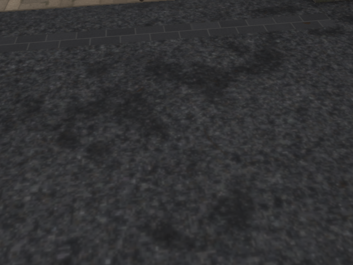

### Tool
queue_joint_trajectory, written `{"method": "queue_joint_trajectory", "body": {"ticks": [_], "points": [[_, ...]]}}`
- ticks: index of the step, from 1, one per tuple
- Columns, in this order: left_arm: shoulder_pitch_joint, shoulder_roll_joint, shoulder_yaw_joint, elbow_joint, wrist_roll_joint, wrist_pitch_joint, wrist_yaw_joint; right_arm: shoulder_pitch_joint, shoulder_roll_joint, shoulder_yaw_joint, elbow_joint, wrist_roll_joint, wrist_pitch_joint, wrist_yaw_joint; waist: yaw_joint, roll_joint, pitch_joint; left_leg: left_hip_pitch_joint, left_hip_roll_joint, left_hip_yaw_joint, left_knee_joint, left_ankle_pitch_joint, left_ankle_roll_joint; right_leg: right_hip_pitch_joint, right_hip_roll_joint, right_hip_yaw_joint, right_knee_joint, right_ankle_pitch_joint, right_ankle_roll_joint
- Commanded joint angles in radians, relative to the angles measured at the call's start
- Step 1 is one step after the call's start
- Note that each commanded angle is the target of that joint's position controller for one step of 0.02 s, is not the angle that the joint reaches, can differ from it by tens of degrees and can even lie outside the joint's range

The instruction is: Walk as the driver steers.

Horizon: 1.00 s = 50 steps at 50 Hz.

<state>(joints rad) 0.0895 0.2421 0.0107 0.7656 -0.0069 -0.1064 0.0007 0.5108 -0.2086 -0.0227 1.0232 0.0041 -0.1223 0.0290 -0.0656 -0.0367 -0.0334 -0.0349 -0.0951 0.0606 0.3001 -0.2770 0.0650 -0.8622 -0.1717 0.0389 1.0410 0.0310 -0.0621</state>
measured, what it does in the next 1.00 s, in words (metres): walks ahead, turning right: right foot, then left foot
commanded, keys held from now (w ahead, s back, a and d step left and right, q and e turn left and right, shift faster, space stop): w+shift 0.58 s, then w+e+shift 0.42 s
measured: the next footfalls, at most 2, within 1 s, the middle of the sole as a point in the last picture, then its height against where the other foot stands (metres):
right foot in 0.20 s outside the picture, level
left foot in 0.72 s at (149, 186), level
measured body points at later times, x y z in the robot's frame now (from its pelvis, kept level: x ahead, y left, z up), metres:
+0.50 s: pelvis +0.46 -0.05 +0.00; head +0.46 -0.05 +0.45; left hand +0.40 +0.19 -0.14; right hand +0.66 -0.29 -0.08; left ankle +0.62 +0.13 -0.65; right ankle +0.40 -0.13 -0.74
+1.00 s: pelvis +0.91 -0.01 +0.00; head +0.91 -0.02 +0.45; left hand +1.15 +0.21 -0.09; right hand +0.82 -0.28 -0.14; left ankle +0.88 +0.10 -0.74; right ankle +1.00 -0.19 -0.64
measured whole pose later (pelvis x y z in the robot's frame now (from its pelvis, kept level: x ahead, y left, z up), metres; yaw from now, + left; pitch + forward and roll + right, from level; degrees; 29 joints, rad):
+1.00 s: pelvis +0.91 -0.01 +0.00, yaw -15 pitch -2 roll +4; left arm 0.18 0.30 0.07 0.73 -0.04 -0.03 0.00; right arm 0.41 -0.29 -0.08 0.95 -0.02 -0.11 0.02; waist -0.07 -0.04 0.01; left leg -0.01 -0.03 0.23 0.34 -0.30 0.01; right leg -0.80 -0.16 0.04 1.19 -0.10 -0.08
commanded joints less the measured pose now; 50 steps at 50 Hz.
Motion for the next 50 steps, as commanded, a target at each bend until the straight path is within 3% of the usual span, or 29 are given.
{"method": "queue_joint_trajectory", "body": {"ticks": [1, 5, 7, 9, 10, 11, 12, 13, 14, 15, 16, 17, 20, 24, 27, 31, 33, 34, 35, 36, 37, 38, 39, 40, 41, 42, 44, 46, 50], "points": [[-0.094, 0.029, -0.002, -0.067, -0.004, -0.02, -0.015, -0.064, -0.133, -0.012, -0.089, 0.015, -0.032, -0.023, 0.03, 0.024, 0.171, -0.26, 0.225, -0.123, -0.257, 0.165, 0.14, 0.175, 0.026, -0.054, -0.259, 0.233, 0.015], [-0.24, 0.035, -0.002, -0.127, -0.025, -0.035, -0.053, 0.024, -0.168, -0.015, -0.067, 0.019, -0.001, -0.037, -0.011, 0.038, 0.222, 0.024, 0.291, -0.094, -0.253, 0.276, 0.123, 0.151, 0.08, -0.071, -0.514, 0.205, 0.002], [-0.22, 0.069, 0.013, -0.145, -0.027, -0.039, -0.066, 0.019, -0.195, -0.021, -0.07, 0.003, 0.019, -0.038, 0.027, 0.087, 0.177, 0.168, 0.324, -0.082, -0.144, 0.642, 0.106, 0.193, 0.137, -0.104, -0.545, 0.084, -0.027], [-0.014, 0.148, 0.05, -0.116, -0.043, -0.027, -0.055, -0.004, -0.229, -0.03, -0.069, -0.038, 0.044, -0.037, 0.156, 0.188, 0.014, 0.266, 0.336, -0.071, 0.132, 1.135, 0.089, 0.398, 0.21, -0.137, -0.481, -0.074, -0.074], [0.226, 0.195, 0.073, -0.054, -0.046, -0.015, -0.042, -0.06, -0.226, -0.028, -0.085, -0.047, 0.056, -0.037, 0.282, 0.209, -0.108, 0.138, 0.306, -0.036, 0.418, 1.184, 0.063, 0.695, 0.205, -0.129, -0.467, -0.089, -0.104], [0.452, 0.289, 0.091, 0.005, -0.028, 0.002, -0.022, -0.059, -0.156, -0.005, -0.128, -0.059, 0.047, -0.037, 0.318, 0.051, -0.292, -0.179, 0.24, -0.044, 0.807, 0.815, 0.055, 1.096, -0.01, 0.16, -0.393, -0.273, -0.136], [0.487, 0.296, 0.098, 0.027, -0.01, -0.01, -0.039, 0.119, 0.032, 0.041, -0.116, 0.003, 0.004, -0.008, 0.182, -0.374, -0.487, -0.577, 0.01, -0.167, 1.192, -0.105, 0.003, 1.431, -0.218, 0.775, -0.652, -0.771, -0.331], [0.471, 0.177, 0.075, 0.049, 0.002, -0.013, -0.036, 0.013, -0.113, 0.012, -0.127, 0.049, -0.03, -0.008, 0.228, -0.254, -0.394, -0.694, 0.074, -0.258, 1.229, -0.116, 0.062, 1.388, -0.175, 0.856, -0.798, -0.855, -0.255], [0.406, 0.123, 0.061, 0.047, 0.012, -0.016, -0.033, -0.157, -0.16, 0.0, -0.184, 0.079, -0.041, -0.01, 0.222, -0.161, -0.206, -0.753, 0.118, -0.219, 1.23, -0.092, 0.079, 1.239, -0.149, 0.649, -0.78, -0.686, -0.212], [0.329, 0.11, 0.055, 0.048, 0.022, -0.025, -0.044, -0.245, -0.133, 0.01, -0.221, 0.06, -0.045, -0.015, 0.175, 0.043, -0.101, -0.723, 0.158, -0.202, 1.159, -0.044, 0.081, 1.04, -0.114, 0.526, -0.804, -0.497, -0.193], [0.264, 0.079, 0.047, 0.047, 0.029, -0.035, -0.051, -0.27, -0.116, 0.004, -0.229, 0.037, -0.038, -0.017, 0.12, 0.088, -0.051, -0.673, 0.199, -0.2, 1.079, 0.006, 0.077, 0.891, -0.071, 0.422, -0.814, -0.401, -0.186], [0.222, 0.054, 0.038, 0.05, 0.038, -0.037, -0.054, -0.229, -0.096, 0.005, -0.227, 0.031, -0.021, -0.011, 0.065, 0.056, -0.024, -0.62, 0.23, -0.206, 1.051, 0.033, 0.07, 0.786, -0.043, 0.362, -0.832, -0.38, -0.186], [0.211, 0.052, 0.033, 0.078, 0.0, -0.036, -0.053, -0.22, -0.063, 0.01, -0.227, 0.023, 0.021, -0.015, 0.011, 0.015, 0.079, -0.644, 0.278, -0.171, 0.949, 0.046, 0.029, 0.628, -0.015, 0.238, -0.912, -0.34, -0.188], [0.292, 0.092, 0.037, 0.102, 0.004, -0.039, -0.026, -0.425, -0.092, 0.01, -0.297, -0.003, 0.016, -0.022, 0.069, 0.027, 0.168, -0.744, 0.277, -0.108, 0.663, 0.328, -0.025, 0.602, 0.03, 0.092, -0.96, -0.136, -0.169], [0.385, 0.109, 0.033, 0.124, -0.011, -0.042, -0.009, -0.565, -0.075, 0.018, -0.338, 0.008, -0.004, -0.001, 0.125, 0.035, 0.183, -0.618, 0.22, -0.04, 0.407, 0.552, -0.025, 0.616, 0.047, 0.015, -1.008, -0.088, -0.14], [0.456, 0.132, 0.037, 0.155, -0.02, -0.015, 0.002, -0.678, -0.099, 0.008, -0.402, 0.023, -0.018, 0.028, 0.135, 0.012, 0.215, -0.619, 0.168, -0.055, 0.2, 0.503, -0.009, 0.86, -0.023, 0.02, -0.973, 0.049, -0.122], [0.438, 0.17, 0.048, 0.151, -0.005, 0.007, 0.011, -0.61, -0.152, -0.016, -0.406, 0.025, -0.021, 0.029, 0.069, -0.043, 0.14, -0.523, 0.111, -0.051, 0.192, 0.383, 0.001, 0.979, -0.057, 0.052, -0.848, 0.381, -0.106], [0.418, 0.196, 0.056, 0.148, 0.015, 0.019, 0.012, -0.501, -0.195, -0.035, -0.388, 0.034, -0.018, 0.021, 0.003, -0.083, 0.058, -0.416, 0.083, -0.047, 0.226, 0.302, 0.015, 1.02, -0.061, 0.062, -0.719, 0.58, -0.098], [0.386, 0.212, 0.058, 0.145, 0.035, 0.034, 0.01, -0.314, -0.24, -0.059, -0.349, 0.049, -0.011, 0.006, -0.107, -0.112, -0.057, -0.201, 0.069, -0.032, 0.251, 0.233, 0.033, 0.972, -0.035, 0.047, -0.497, 0.676, -0.079], [0.345, 0.162, 0.04, 0.109, 0.053, 0.035, 0.009, -0.059, -0.285, -0.072, -0.291, 0.039, 0.004, -0.015, -0.212, -0.089, -0.226, 0.207, 0.212, -0.162, 0.378, 0.135, 0.049, 0.685, 0.0, 0.044, -0.159, 0.478, -0.057], [0.581, -0.071, -0.014, 0.096, 0.02, 0.002, -0.011, 0.022, -0.386, -0.1, -0.256, -0.007, -0.002, -0.008, -0.05, 0.337, -0.458, 0.62, 0.496, -0.74, 0.224, -0.362, 0.222, 0.264, 0.197, 0.067, 0.28, -0.336, -0.005], [0.535, 0.013, -0.001, 0.109, -0.054, -0.018, -0.01, 0.047, -0.276, -0.079, -0.247, -0.016, -0.009, 0.0, -0.098, 0.371, -0.51, 0.613, 0.504, -0.978, -0.012, -0.609, 0.198, 0.167, 0.188, 0.161, 0.417, -0.464, -0.024], [0.36, 0.101, 0.025, 0.056, -0.083, -0.019, 0.004, -0.039, -0.214, -0.067, -0.24, -0.005, -0.014, -0.005, -0.104, 0.302, -0.279, 0.458, 0.485, -0.809, -0.043, -0.507, 0.127, 0.074, 0.139, 0.121, 0.455, -0.408, -0.035], [0.256, 0.11, 0.028, 0.021, -0.066, -0.018, 0.013, -0.122, -0.183, -0.059, -0.241, -0.005, -0.016, -0.005, -0.084, 0.145, -0.16, 0.286, 0.459, -0.644, -0.034, -0.311, 0.096, 0.073, 0.092, 0.1, 0.429, -0.345, -0.035], [0.205, 0.099, 0.033, 0.007, -0.039, -0.012, 0.013, -0.182, -0.156, -0.054, -0.226, -0.017, -0.019, -0.001, -0.04, 0.062, -0.067, 0.101, 0.428, -0.505, -0.047, -0.136, 0.086, 0.124, 0.05, 0.092, 0.372, -0.297, -0.036], [0.248, 0.077, 0.04, 0.005, -0.038, 0.007, 0.005, -0.225, -0.116, -0.045, -0.212, -0.037, -0.025, 0.0, 0.024, 0.092, -0.043, -0.018, 0.403, -0.407, -0.06, -0.058, 0.081, 0.201, 0.007, 0.11, 0.339, -0.261, -0.037], [0.284, 0.033, 0.045, 0.005, -0.053, 0.052, -0.006, -0.288, -0.076, -0.04, -0.19, -0.017, -0.022, 0.004, 0.075, 0.132, 0.026, -0.129, 0.368, -0.229, -0.108, 0.013, 0.064, 0.233, -0.03, 0.095, 0.3, -0.276, -0.035], [0.24, 0.018, 0.045, -0.023, -0.043, 0.081, -0.007, -0.312, -0.097, -0.047, -0.178, -0.006, -0.021, 0.004, 0.091, 0.109, 0.106, -0.193, 0.359, -0.098, -0.141, 0.116, 0.05, 0.173, -0.048, 0.076, 0.279, -0.239, -0.03], [0.133, 0.052, 0.051, -0.076, -0.028, 0.084, -0.014, -0.31, -0.147, -0.055, -0.186, -0.03, -0.019, -0.017, 0.09, 0.059, 0.179, -0.201, 0.304, 0.089, -0.189, 0.234, 0.049, 0.101, -0.019, 0.024, 0.097, -0.001, -0.009]]}}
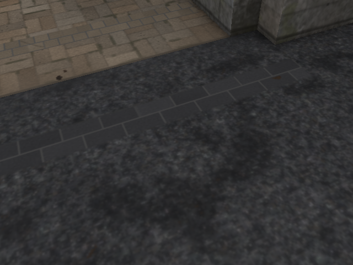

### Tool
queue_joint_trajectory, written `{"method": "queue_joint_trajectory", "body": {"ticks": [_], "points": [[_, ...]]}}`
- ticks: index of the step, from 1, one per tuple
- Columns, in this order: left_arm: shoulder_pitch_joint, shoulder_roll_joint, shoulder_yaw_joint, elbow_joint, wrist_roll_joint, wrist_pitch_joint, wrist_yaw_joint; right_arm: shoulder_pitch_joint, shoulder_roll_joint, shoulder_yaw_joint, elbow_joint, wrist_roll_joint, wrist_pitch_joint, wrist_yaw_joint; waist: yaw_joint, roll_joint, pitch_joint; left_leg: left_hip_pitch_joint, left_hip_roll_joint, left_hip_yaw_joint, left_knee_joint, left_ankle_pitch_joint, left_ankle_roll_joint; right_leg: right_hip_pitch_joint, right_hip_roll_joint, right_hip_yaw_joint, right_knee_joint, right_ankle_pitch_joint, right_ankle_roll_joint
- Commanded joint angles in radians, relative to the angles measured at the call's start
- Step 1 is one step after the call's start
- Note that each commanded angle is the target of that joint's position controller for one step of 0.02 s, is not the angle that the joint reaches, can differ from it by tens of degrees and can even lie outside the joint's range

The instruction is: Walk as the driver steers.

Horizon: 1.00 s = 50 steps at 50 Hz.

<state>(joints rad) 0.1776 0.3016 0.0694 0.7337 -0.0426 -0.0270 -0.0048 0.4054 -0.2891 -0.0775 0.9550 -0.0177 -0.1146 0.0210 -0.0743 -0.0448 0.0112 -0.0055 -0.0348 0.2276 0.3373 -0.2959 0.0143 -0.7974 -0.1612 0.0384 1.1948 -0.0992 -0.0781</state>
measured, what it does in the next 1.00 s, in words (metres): walks ahead, turning left: right foot, then left foot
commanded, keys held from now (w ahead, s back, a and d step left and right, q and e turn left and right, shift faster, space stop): w+q+shift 0.96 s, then w+e+shift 0.04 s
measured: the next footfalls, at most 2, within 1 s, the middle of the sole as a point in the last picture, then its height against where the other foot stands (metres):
right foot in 0.22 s outside the picture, level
left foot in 0.70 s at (142, 204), level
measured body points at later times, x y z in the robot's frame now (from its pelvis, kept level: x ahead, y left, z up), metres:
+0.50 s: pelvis +0.45 -0.03 +0.00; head +0.44 -0.02 +0.45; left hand +0.38 +0.23 -0.14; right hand +0.65 -0.27 -0.09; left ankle +0.54 +0.15 -0.63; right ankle +0.40 -0.14 -0.74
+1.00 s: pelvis +0.86 +0.13 +0.00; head +0.85 +0.17 +0.45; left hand +0.98 +0.46 -0.02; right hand +0.99 -0.08 -0.11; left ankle +0.78 +0.12 -0.74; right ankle +1.14 +0.04 -0.66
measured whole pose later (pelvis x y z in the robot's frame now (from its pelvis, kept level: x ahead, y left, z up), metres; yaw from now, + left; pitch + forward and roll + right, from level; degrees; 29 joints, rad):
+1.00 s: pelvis +0.86 +0.13 +0.00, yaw +37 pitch +0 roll -2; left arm -0.08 0.22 0.04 0.57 0.01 -0.13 0.01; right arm 0.48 -0.17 -0.05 0.78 0.03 -0.07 0.00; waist -0.10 -0.03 0.03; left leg -0.10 -0.17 -0.18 0.43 -0.30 0.16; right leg -0.69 -0.08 0.17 0.80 -0.05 0.04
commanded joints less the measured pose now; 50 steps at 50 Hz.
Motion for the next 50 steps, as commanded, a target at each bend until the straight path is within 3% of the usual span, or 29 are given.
{"method": "queue_joint_trajectory", "body": {"ticks": [1, 2, 4, 7, 9, 10, 11, 12, 13, 14, 15, 16, 17, 19, 21, 23, 29, 32, 34, 35, 36, 37, 38, 39, 40, 42, 44, 47, 50], "points": [[0.004, -0.015, -0.013, -0.052, 0.015, -0.002, -0.013, -0.151, -0.074, 0.002, -0.104, -0.007, -0.028, -0.012, 0.075, 0.031, 0.146, -0.216, 0.242, -0.062, -0.238, 0.265, 0.107, 0.042, -0.013, 0.017, -0.13, 0.178, 0.0], [-0.04, -0.018, -0.015, -0.059, 0.017, -0.013, -0.02, -0.078, -0.066, 0.007, -0.083, -0.003, -0.026, -0.012, 0.047, -0.014, 0.16, -0.166, 0.218, -0.037, -0.239, 0.314, 0.098, 0.033, 0.022, -0.004, -0.202, 0.203, -0.017], [-0.148, -0.033, -0.029, -0.112, 0.013, -0.035, -0.04, -0.006, -0.122, 0.004, -0.053, 0.019, -0.016, -0.017, 0.03, -0.015, 0.208, -0.087, 0.286, -0.067, -0.265, 0.334, 0.133, 0.017, 0.034, -0.018, -0.381, 0.218, -0.03], [-0.234, -0.009, -0.026, -0.163, 0.021, -0.06, -0.07, 0.027, -0.171, 0.003, -0.028, 0.045, 0.013, -0.021, 0.057, 0.015, 0.209, 0.083, 0.33, -0.093, -0.22, 0.643, 0.16, 0.062, 0.083, -0.112, -0.557, 0.124, -0.044], [-0.129, 0.064, 0.006, -0.157, 0.012, -0.06, -0.067, 0.015, -0.217, -0.002, -0.023, 0.026, 0.029, -0.026, 0.154, 0.115, 0.093, 0.186, 0.349, -0.121, -0.038, 1.067, 0.159, 0.23, 0.153, -0.123, -0.571, 0.012, -0.063], [0.053, 0.121, 0.034, -0.115, 0.007, -0.054, -0.052, -0.005, -0.228, -0.004, -0.02, 0.017, 0.041, -0.025, 0.253, 0.168, -0.024, 0.159, 0.335, -0.135, 0.156, 1.19, 0.151, 0.455, 0.186, -0.125, -0.577, -0.015, -0.083], [0.307, 0.179, 0.065, -0.046, 0.006, -0.045, -0.026, -0.063, -0.201, 0.009, -0.033, 0.019, 0.043, -0.026, 0.389, 0.171, -0.153, -0.084, 0.271, -0.129, 0.461, 1.072, 0.111, 0.852, 0.153, -0.076, -0.558, 0.014, -0.09], [0.392, 0.3, 0.086, -0.012, 0.048, -0.049, -0.009, 0.105, 0.013, 0.058, -0.067, 0.022, 0.023, -0.009, 0.259, -0.12, -0.352, -0.516, 0.084, -0.175, 0.931, 0.253, 0.06, 1.29, -0.137, 0.401, -0.6, -0.368, -0.184], [0.415, 0.224, 0.067, -0.013, 0.063, -0.07, -0.018, 0.125, 0.014, 0.066, -0.057, 0.075, -0.013, -0.008, 0.252, -0.183, -0.537, -0.59, 0.02, -0.386, 1.111, -0.155, 0.082, 1.322, -0.243, 0.777, -0.841, -0.689, -0.205], [0.353, 0.128, 0.042, 0.002, 0.058, -0.083, -0.024, -0.053, -0.078, 0.032, -0.11, 0.114, -0.021, -0.015, 0.265, -0.128, -0.315, -0.705, 0.06, -0.387, 1.156, -0.107, 0.092, 1.182, -0.213, 0.683, -0.934, -0.672, -0.134], [0.278, 0.094, 0.033, 0.016, 0.049, -0.09, -0.029, -0.123, -0.061, 0.033, -0.142, 0.11, -0.022, -0.022, 0.234, -0.079, -0.158, -0.758, 0.104, -0.371, 1.136, -0.045, 0.089, 1.029, -0.203, 0.534, -0.934, -0.512, -0.107], [0.211, 0.06, 0.027, 0.033, 0.053, -0.096, -0.033, -0.148, -0.039, 0.032, -0.148, 0.083, -0.016, -0.029, 0.185, -0.005, -0.086, -0.728, 0.155, -0.362, 1.089, 0.014, 0.086, 0.875, -0.183, 0.398, -0.937, -0.367, -0.085], [0.162, 0.005, 0.013, 0.042, 0.068, -0.105, -0.036, -0.102, -0.026, 0.023, -0.139, 0.072, 0.005, -0.026, 0.126, -0.018, -0.057, -0.648, 0.197, -0.369, 1.056, 0.079, 0.084, 0.748, -0.155, 0.279, -0.947, -0.282, -0.065], [0.093, -0.035, 0.008, 0.063, 0.063, -0.109, -0.04, -0.038, 0.003, 0.015, -0.126, 0.084, 0.051, -0.014, 0.069, -0.039, -0.022, -0.58, 0.239, -0.364, 1.013, 0.1, 0.075, 0.643, -0.125, 0.106, -0.988, -0.176, -0.043], [0.059, -0.013, 0.014, 0.078, 0.051, -0.108, -0.031, -0.088, 0.017, 0.013, -0.149, 0.08, 0.085, -0.013, 0.051, -0.032, 0.059, -0.639, 0.258, -0.343, 0.984, 0.106, 0.064, 0.583, -0.115, -0.029, -1.033, -0.092, -0.022], [0.063, 0.008, 0.017, 0.084, 0.065, -0.105, -0.015, -0.133, 0.022, 0.015, -0.172, 0.068, 0.098, -0.01, 0.045, -0.032, 0.105, -0.724, 0.252, -0.331, 0.934, 0.207, 0.052, 0.588, -0.087, -0.13, -1.049, -0.005, -0.02], [0.098, 0.093, 0.031, 0.075, 0.063, -0.094, 0.027, -0.318, -0.02, 0.016, -0.251, 0.049, 0.08, 0.032, 0.071, 0.065, 0.178, -0.765, 0.202, -0.179, 0.572, 0.445, 0.082, 0.736, -0.073, -0.332, -1.09, 0.131, -0.001], [0.068, 0.186, 0.049, 0.053, 0.048, -0.068, 0.032, -0.238, -0.085, -0.015, -0.256, 0.064, 0.075, 0.048, -0.004, 0.001, 0.075, -0.52, 0.072, -0.023, 0.509, 0.373, 0.127, 0.855, -0.08, -0.376, -0.912, 0.849, 0.017], [-0.007, 0.235, 0.064, 0.026, 0.017, -0.047, 0.021, 0.038, -0.189, -0.066, -0.211, 0.078, 0.11, 0.036, -0.169, -0.099, -0.059, -0.195, 0.002, -0.011, 0.559, 0.178, 0.176, 0.827, -0.108, -0.35, -0.546, 1.196, 0.005], [-0.07, 0.214, 0.059, 0.011, 0.006, -0.055, 0.009, 0.269, -0.26, -0.107, -0.146, 0.078, 0.125, 0.02, -0.278, -0.072, -0.151, 0.123, -0.004, -0.089, 0.462, 0.204, 0.218, 0.676, -0.074, -0.31, -0.225, 1.073, 0.02], [-0.175, 0.064, 0.02, -0.014, -0.008, -0.086, -0.001, 0.285, -0.249, -0.11, -0.108, 0.068, 0.137, 0.01, -0.278, 0.247, 0.011, 0.157, 0.03, -0.276, 0.299, 0.235, 0.279, 0.4, 0.178, -0.277, 0.332, 0.085, 0.069], [0.044, -0.115, -0.028, -0.102, 0.001, -0.139, -0.017, 0.111, -0.218, -0.057, -0.167, 0.022, 0.099, 0.032, 0.051, 0.513, -0.093, 0.289, 0.154, -0.875, 0.142, 0.021, 0.442, 0.023, 0.296, -0.01, 0.565, -0.496, 0.074], [-0.013, -0.032, -0.033, -0.141, 0.0, -0.176, -0.021, 0.071, -0.131, -0.038, -0.215, 0.012, 0.065, 0.045, 0.016, 0.362, -0.208, 0.292, 0.25, -1.131, -0.069, -0.267, 0.449, -0.021, 0.259, 0.133, 0.536, -0.416, 0.015], [-0.108, 0.033, -0.015, -0.159, -0.019, -0.185, -0.019, 0.092, -0.111, -0.039, -0.211, 0.013, 0.031, 0.051, 0.017, 0.169, -0.088, 0.173, 0.256, -1.122, -0.141, -0.312, 0.394, -0.05, 0.228, 0.115, 0.44, -0.353, -0.01], [-0.124, 0.033, -0.012, -0.147, 0.0, -0.173, -0.005, 0.045, -0.093, -0.031, -0.213, 0.023, 0.01, 0.058, 0.066, -0.04, -0.064, 0.049, 0.237, -1.05, -0.121, -0.329, 0.335, 0.009, 0.166, 0.119, 0.318, -0.277, -0.021], [-0.085, 0.035, -0.007, -0.133, 0.036, -0.137, 0.002, -0.076, -0.1, -0.027, -0.258, 0.03, -0.001, 0.038, 0.136, -0.058, -0.007, -0.216, 0.157, -0.907, -0.082, -0.191, 0.326, 0.144, 0.119, 0.132, 0.182, -0.209, 0.028], [-0.096, 0.044, 0.002, -0.133, 0.046, -0.111, 0.011, -0.079, -0.088, -0.021, -0.27, 0.039, 0.002, 0.008, 0.137, -0.035, 0.012, -0.3, 0.102, -0.777, -0.11, -0.081, 0.316, 0.198, 0.09, 0.115, 0.024, -0.194, 0.075], [-0.301, -0.002, -0.011, -0.209, 0.058, -0.107, 0.023, 0.0, -0.053, -0.013, -0.258, 0.058, 0.013, -0.032, 0.042, 0.014, 0.071, -0.337, 0.037, -0.647, -0.114, 0.111, 0.291, 0.208, 0.117, 0.057, -0.305, -0.013, 0.133], [-0.378, -0.05, -0.021, -0.237, 0.046, -0.114, 0.004, 0.025, -0.034, -0.01, -0.237, 0.048, 0.035, -0.043, -0.028, 0.113, 0.062, -0.319, 0.013, -0.532, -0.089, 0.17, 0.226, 0.283, 0.152, -0.025, -0.586, 0.235, 0.143]]}}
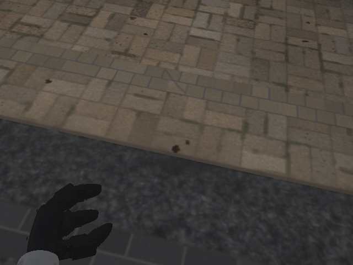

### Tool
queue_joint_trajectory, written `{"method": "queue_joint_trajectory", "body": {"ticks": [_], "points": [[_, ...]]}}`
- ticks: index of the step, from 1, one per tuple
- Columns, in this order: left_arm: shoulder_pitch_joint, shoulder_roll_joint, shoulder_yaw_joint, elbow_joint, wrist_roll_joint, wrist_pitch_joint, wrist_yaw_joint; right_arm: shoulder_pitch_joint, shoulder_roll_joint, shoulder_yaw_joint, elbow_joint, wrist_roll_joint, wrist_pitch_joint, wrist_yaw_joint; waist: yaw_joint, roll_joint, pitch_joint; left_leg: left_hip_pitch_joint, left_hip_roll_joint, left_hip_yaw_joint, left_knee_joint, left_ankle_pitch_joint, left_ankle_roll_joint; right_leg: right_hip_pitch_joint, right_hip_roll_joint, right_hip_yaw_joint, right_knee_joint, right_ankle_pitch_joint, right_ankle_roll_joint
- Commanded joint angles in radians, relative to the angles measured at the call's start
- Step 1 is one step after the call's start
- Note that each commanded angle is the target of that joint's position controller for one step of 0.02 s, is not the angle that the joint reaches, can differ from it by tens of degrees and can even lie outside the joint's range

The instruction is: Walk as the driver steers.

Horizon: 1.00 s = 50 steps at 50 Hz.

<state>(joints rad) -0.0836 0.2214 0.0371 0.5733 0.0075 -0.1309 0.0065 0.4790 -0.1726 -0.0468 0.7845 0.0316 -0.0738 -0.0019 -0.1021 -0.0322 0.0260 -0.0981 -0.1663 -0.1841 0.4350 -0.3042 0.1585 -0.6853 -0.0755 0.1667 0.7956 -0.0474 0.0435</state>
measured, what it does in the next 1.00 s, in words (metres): walks ahead, turning right: right foot, then left foot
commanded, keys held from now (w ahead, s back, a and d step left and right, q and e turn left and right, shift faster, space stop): w+e+shift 0.46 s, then e+shift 0.46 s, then q+shift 0.08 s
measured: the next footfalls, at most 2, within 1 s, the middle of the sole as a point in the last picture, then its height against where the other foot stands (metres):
right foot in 0.18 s outside the picture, level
left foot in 0.60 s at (156, 184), level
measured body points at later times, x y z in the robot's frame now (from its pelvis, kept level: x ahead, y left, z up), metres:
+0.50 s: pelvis +0.47 -0.09 +0.00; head +0.50 -0.09 +0.45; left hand +0.44 +0.17 -0.13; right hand +0.72 -0.32 -0.03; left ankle +0.72 +0.05 -0.68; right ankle +0.36 -0.14 -0.74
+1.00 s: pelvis +0.74 -0.14 -0.01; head +0.76 -0.18 +0.44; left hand +1.08 -0.04 -0.06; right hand +0.64 -0.45 -0.13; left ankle +0.81 -0.01 -0.74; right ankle +0.76 -0.29 -0.73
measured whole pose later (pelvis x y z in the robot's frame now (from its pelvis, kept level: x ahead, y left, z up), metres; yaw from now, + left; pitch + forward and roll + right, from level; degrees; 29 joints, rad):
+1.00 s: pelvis +0.74 -0.14 -0.01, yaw -39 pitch +1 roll +4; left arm 0.12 0.36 0.08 0.58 -0.01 0.05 -0.02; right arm 0.16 -0.35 -0.09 0.79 0.03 -0.05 0.00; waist -0.05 0.00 0.08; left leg -0.18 0.07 0.23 0.49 -0.29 -0.04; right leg -0.49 -0.07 -0.01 0.64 -0.13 -0.03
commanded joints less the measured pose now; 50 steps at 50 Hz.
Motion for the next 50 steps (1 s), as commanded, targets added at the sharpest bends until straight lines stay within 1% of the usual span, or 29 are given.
{"method": "queue_joint_trajectory", "body": {"ticks": [1, 4, 6, 8, 9, 10, 11, 12, 13, 14, 15, 16, 19, 22, 24, 27, 29, 30, 31, 32, 33, 34, 35, 36, 38, 39, 44, 48, 50], "points": [[-0.132, 0.034, 0.015, -0.08, -0.011, -0.015, -0.015, -0.023, -0.144, -0.04, -0.052, -0.005, -0.007, -0.016, -0.033, 0.122, 0.042, -0.217, 0.168, -0.118, -0.195, 0.168, 0.077, 0.208, 0.067, -0.168, -0.228, 0.258, 0.017], [-0.177, 0.068, 0.03, -0.104, -0.034, -0.026, -0.034, 0.028, -0.146, -0.043, -0.008, -0.006, -0.007, -0.011, -0.073, 0.153, 0.067, -0.011, 0.243, -0.121, -0.173, 0.287, 0.066, 0.123, 0.061, -0.182, -0.328, 0.24, -0.041], [-0.12, 0.117, 0.052, -0.098, -0.043, -0.036, -0.042, 0.016, -0.185, -0.055, 0.005, -0.017, -0.002, -0.012, -0.024, 0.166, 0.034, 0.168, 0.286, -0.079, -0.099, 0.701, 0.038, 0.107, 0.096, -0.229, -0.348, 0.128, -0.101], [0.125, 0.204, 0.09, -0.041, -0.067, -0.026, -0.036, -0.055, -0.248, -0.068, -0.01, -0.06, 0.002, -0.005, 0.127, 0.223, -0.12, 0.268, 0.304, -0.019, 0.148, 1.245, 0.014, 0.289, 0.15, -0.275, -0.269, 0.003, -0.16], [0.385, 0.226, 0.095, 0.023, -0.072, -0.008, -0.031, -0.172, -0.267, -0.068, -0.039, -0.072, 0.003, -0.002, 0.278, 0.218, -0.222, 0.139, 0.296, 0.035, 0.407, 1.326, -0.005, 0.565, 0.11, -0.229, -0.26, 0.036, -0.196], [0.638, 0.234, 0.082, 0.087, -0.054, 0.015, -0.029, -0.265, -0.197, -0.045, -0.083, -0.1, -0.008, -0.002, 0.363, 0.025, -0.345, -0.148, 0.221, 0.073, 0.835, 0.808, -0.025, 0.907, 0.02, -0.031, -0.145, -0.111, -0.228], [0.641, 0.257, 0.089, 0.131, -0.03, 0.001, -0.05, -0.06, -0.087, -0.013, -0.09, -0.031, -0.031, 0.014, 0.188, -0.495, -0.407, -0.585, 0.019, 0.044, 1.142, -0.155, -0.122, 1.184, -0.198, 0.645, -0.424, -0.513, -0.444], [0.551, 0.153, 0.07, 0.101, -0.012, 0.007, -0.043, -0.09, -0.165, -0.007, -0.09, 0.005, -0.06, 0.024, 0.206, -0.317, -0.297, -0.727, 0.106, -0.019, 1.107, -0.098, -0.075, 1.164, -0.193, 0.775, -0.551, -0.747, -0.412], [0.521, 0.122, 0.062, 0.089, 0.002, 0.012, -0.037, -0.247, -0.203, -0.007, -0.125, 0.011, -0.077, 0.031, 0.225, -0.138, -0.176, -0.741, 0.141, -0.013, 1.059, -0.05, -0.065, 1.034, -0.173, 0.635, -0.542, -0.608, -0.379], [0.504, 0.132, 0.061, 0.096, 0.002, 0.009, -0.051, -0.345, -0.183, 0.0, -0.156, -0.016, -0.091, 0.031, 0.19, 0.073, -0.074, -0.692, 0.154, 0.014, 0.959, -0.028, -0.055, 0.856, -0.121, 0.549, -0.564, -0.442, -0.354], [0.474, 0.134, 0.059, 0.099, -0.006, 0.002, -0.057, -0.372, -0.172, -0.002, -0.167, -0.044, -0.098, 0.025, 0.148, 0.131, -0.051, -0.648, 0.178, 0.016, 0.847, -0.005, -0.062, 0.757, -0.084, 0.476, -0.568, -0.333, -0.352], [0.455, 0.136, 0.054, 0.099, -0.009, 0.002, -0.055, -0.355, -0.157, 0.0, -0.171, -0.05, -0.098, 0.024, 0.108, 0.099, -0.033, -0.602, 0.193, 0.02, 0.779, 0.004, -0.078, 0.682, -0.045, 0.42, -0.584, -0.257, -0.356], [0.473, 0.12, 0.043, 0.12, -0.044, 0.008, -0.039, -0.375, -0.152, 0.004, -0.192, -0.054, -0.087, 0.009, 0.079, 0.052, 0.026, -0.584, 0.216, 0.06, 0.588, -0.011, -0.141, 0.544, -0.014, 0.339, -0.602, -0.114, -0.362], [0.494, 0.146, 0.051, 0.128, -0.045, 0.02, -0.011, -0.569, -0.114, 0.022, -0.261, -0.056, -0.093, 0.015, 0.14, 0.021, 0.091, -0.439, 0.173, 0.122, 0.283, 0.251, -0.18, 0.333, 0.055, 0.244, -0.637, -0.06, -0.318], [0.539, 0.16, 0.058, 0.149, -0.047, 0.033, -0.006, -0.621, -0.107, 0.017, -0.285, -0.057, -0.098, 0.021, 0.173, -0.011, 0.081, -0.258, 0.116, 0.144, 0.155, 0.45, -0.186, 0.239, 0.077, 0.23, -0.622, 0.009, -0.265], [0.623, 0.143, 0.061, 0.197, -0.059, 0.063, 0.001, -0.646, -0.16, -0.019, -0.316, -0.04, -0.096, 0.013, 0.187, -0.055, 0.026, -0.168, 0.058, 0.119, 0.005, 0.471, -0.177, 0.399, 0.102, 0.269, -0.462, 0.162, -0.18], [0.572, 0.158, 0.072, 0.182, -0.061, 0.078, 0.009, -0.574, -0.202, -0.045, -0.321, -0.038, -0.099, -0.001, 0.108, -0.089, -0.051, -0.051, 0.059, 0.127, -0.074, 0.494, -0.15, 0.467, 0.135, 0.265, -0.238, 0.395, -0.106], [0.487, 0.159, 0.073, 0.14, -0.05, 0.084, 0.012, -0.357, -0.227, -0.057, -0.279, -0.049, -0.098, -0.008, -0.007, -0.109, -0.191, 0.203, 0.167, 0.062, -0.015, 0.603, -0.106, 0.377, 0.152, 0.249, 0.026, 0.367, -0.062], [0.505, 0.058, 0.044, 0.087, -0.009, 0.092, 0.019, -0.148, -0.291, -0.061, -0.24, -0.062, -0.083, -0.018, -0.028, 0.082, -0.404, 0.502, 0.455, -0.134, 0.163, 1.045, -0.031, 0.207, 0.223, 0.116, 0.395, -0.304, -0.018], [0.713, 0.044, 0.011, 0.072, -0.044, 0.093, 0.005, -0.104, -0.289, -0.047, -0.21, -0.058, -0.068, 0.01, 0.053, 0.429, -0.658, 0.734, 0.785, -0.563, 0.166, 1.072, 0.2, 0.005, 0.236, 0.09, 0.719, -0.756, 0.007], [0.698, 0.152, 0.029, 0.088, -0.046, 0.113, 0.007, -0.192, -0.232, -0.047, -0.243, -0.055, -0.043, 0.005, 0.047, 0.303, -0.644, 0.634, 0.698, -0.539, 0.104, 0.728, 0.179, -0.035, 0.095, 0.065, 0.793, -0.618, 0.023], [0.555, 0.204, 0.048, 0.054, -0.047, 0.126, 0.011, -0.262, -0.155, -0.026, -0.255, -0.056, -0.022, -0.009, 0.031, 0.226, -0.466, 0.483, 0.601, -0.329, 0.066, 0.665, 0.125, -0.084, 0.064, -0.003, 0.739, -0.535, 0.029], [0.492, 0.204, 0.055, 0.038, -0.04, 0.14, 0.019, -0.313, -0.144, -0.016, -0.235, -0.055, -0.004, -0.015, 0.059, 0.12, -0.315, 0.308, 0.538, -0.203, 0.031, 0.717, 0.095, -0.088, 0.036, -0.062, 0.707, -0.486, 0.044], [0.473, 0.194, 0.062, 0.027, -0.03, 0.148, 0.021, -0.348, -0.15, -0.017, -0.22, -0.054, 0.004, -0.019, 0.094, 0.108, -0.221, 0.155, 0.504, -0.137, -0.011, 0.711, 0.087, -0.064, 0.009, -0.073, 0.664, -0.456, 0.048], [0.47, 0.115, 0.047, 0.008, -0.04, 0.167, 0.015, -0.422, -0.172, -0.029, -0.183, -0.053, 0.004, -0.019, 0.151, 0.141, -0.09, -0.097, 0.464, -0.003, -0.115, 0.646, 0.062, 0.034, -0.035, -0.102, 0.505, -0.447, 0.042], [0.44, 0.093, 0.041, -0.004, -0.038, 0.169, 0.017, -0.446, -0.186, -0.036, -0.169, -0.051, 0.0, -0.017, 0.151, 0.146, -0.069, -0.146, 0.462, 0.047, -0.148, 0.661, 0.066, 0.055, -0.042, -0.119, 0.427, -0.417, 0.042], [0.385, 0.143, 0.051, 0.009, -0.028, 0.171, -0.015, -0.513, -0.253, -0.059, -0.127, -0.027, 0.002, -0.016, 0.155, 0.124, -0.136, -0.163, 0.451, 0.248, -0.155, 0.532, 0.028, 0.262, -0.036, -0.159, 0.073, -0.051, -0.019], [0.266, 0.184, 0.062, -0.047, -0.017, 0.181, -0.039, -0.431, -0.306, -0.072, -0.078, 0.007, 0.006, 0.003, 0.118, 0.094, -0.085, -0.122, 0.473, 0.267, -0.075, 0.473, -0.002, 0.325, 0.011, -0.187, -0.119, -0.105, -0.071], [0.309, 0.199, 0.072, -0.034, -0.002, 0.166, -0.029, -0.387, -0.287, -0.059, -0.045, 0.018, 0.011, 0.014, 0.147, 0.032, -0.103, -0.141, 0.417, 0.299, 0.082, 0.454, -0.055, 0.485, 0.075, -0.202, -0.295, -0.004, -0.119]]}}
Keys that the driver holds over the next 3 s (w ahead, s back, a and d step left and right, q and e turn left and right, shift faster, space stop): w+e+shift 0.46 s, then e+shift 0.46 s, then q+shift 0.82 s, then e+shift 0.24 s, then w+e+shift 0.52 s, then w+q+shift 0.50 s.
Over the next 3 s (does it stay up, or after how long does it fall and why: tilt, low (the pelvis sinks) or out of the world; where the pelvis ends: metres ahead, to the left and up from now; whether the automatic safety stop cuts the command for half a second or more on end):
stays up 1.37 -0.59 -0.03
